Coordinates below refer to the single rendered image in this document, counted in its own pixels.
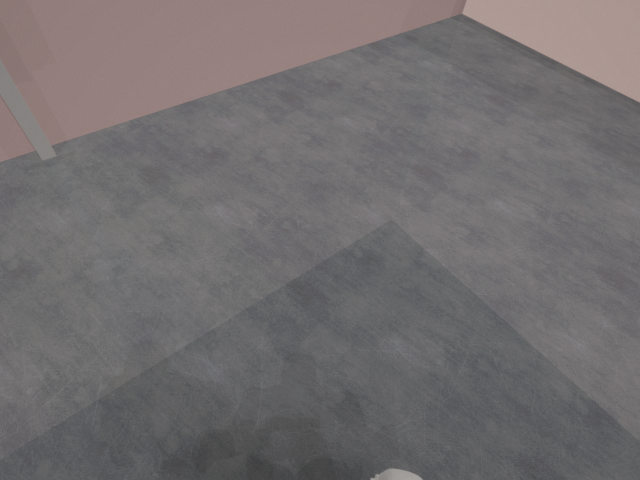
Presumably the panel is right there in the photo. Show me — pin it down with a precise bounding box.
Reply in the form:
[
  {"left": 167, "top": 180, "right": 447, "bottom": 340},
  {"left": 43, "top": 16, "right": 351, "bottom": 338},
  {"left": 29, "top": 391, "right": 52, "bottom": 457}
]
[{"left": 0, "top": 60, "right": 57, "bottom": 161}]

